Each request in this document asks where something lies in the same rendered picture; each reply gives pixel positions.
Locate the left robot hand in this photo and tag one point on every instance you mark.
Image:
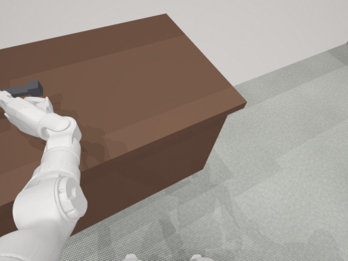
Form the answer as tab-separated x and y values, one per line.
25	113

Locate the left robot forearm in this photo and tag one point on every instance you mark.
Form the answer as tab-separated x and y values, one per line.
61	156

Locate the robot left shin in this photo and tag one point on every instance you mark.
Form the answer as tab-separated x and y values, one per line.
130	256

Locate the left robot upper arm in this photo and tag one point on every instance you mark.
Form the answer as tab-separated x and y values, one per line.
46	215

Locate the tap lever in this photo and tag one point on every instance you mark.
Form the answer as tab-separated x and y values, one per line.
33	88

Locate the counter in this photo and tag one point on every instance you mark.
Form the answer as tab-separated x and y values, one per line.
148	103

